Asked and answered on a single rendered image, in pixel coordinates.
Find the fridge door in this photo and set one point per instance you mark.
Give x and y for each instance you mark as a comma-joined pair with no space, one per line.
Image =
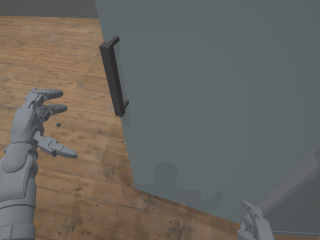
224,96

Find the robot left forearm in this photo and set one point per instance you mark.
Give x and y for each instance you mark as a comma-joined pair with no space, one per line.
18,169

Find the left robot hand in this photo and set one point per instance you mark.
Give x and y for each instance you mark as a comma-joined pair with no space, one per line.
27,120

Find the right robot hand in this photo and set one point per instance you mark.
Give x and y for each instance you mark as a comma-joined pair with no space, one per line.
260,229

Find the handle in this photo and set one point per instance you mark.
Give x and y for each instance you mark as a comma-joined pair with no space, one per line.
112,75

